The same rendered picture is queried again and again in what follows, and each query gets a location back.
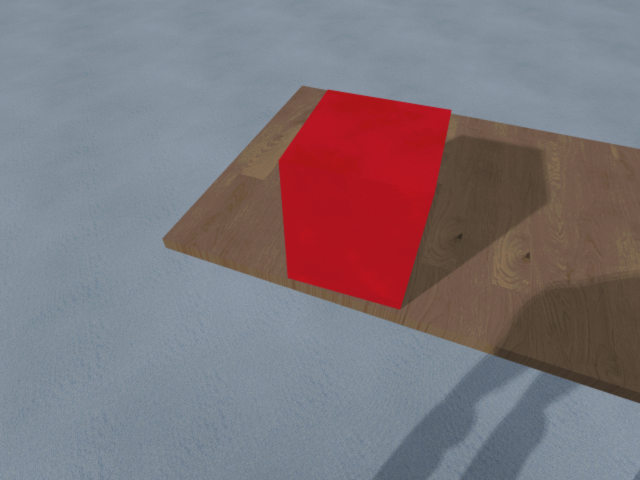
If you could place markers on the carton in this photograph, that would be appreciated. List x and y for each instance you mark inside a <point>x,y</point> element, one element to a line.
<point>357,183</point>

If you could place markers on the table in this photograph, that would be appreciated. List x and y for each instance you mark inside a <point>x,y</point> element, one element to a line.
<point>530,251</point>

